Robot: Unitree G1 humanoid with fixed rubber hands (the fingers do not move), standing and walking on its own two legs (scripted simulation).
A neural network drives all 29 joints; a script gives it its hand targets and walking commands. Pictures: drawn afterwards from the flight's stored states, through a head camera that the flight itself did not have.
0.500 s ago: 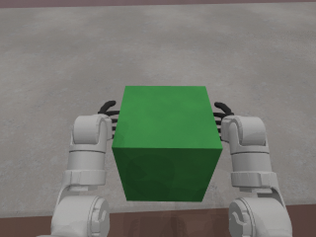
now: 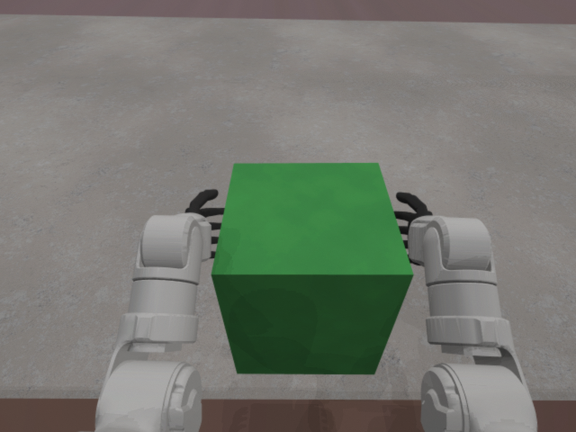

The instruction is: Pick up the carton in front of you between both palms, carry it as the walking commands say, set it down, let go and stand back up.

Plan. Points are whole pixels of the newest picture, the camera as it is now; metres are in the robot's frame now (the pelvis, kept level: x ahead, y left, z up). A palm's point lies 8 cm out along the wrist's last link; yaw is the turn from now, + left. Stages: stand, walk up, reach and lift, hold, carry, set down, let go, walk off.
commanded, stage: carry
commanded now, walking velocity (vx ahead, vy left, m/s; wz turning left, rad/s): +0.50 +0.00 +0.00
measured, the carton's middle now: (305, 271) +0.35 +0.00 +0.05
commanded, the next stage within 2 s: none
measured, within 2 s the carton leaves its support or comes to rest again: neither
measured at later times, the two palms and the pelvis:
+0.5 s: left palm (216, 151) +0.56 +0.17 +0.12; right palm (384, 160) +0.55 -0.13 +0.12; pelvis +0.19 +0.02 +0.00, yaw +2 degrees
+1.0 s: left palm (227, 94) +0.81 +0.19 +0.11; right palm (352, 99) +0.84 -0.10 +0.10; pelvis +0.46 +0.02 -0.03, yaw +0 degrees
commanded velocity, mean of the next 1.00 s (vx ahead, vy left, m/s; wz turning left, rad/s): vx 0.50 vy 0.00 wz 0.00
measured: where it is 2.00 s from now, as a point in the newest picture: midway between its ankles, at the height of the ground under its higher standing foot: (271, 255)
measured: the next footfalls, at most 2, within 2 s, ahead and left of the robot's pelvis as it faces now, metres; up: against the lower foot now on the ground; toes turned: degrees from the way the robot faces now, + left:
left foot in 0.10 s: +0.10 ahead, +0.11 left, +0.00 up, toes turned +5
right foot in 0.54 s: +0.36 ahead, -0.05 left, +0.00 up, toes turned -2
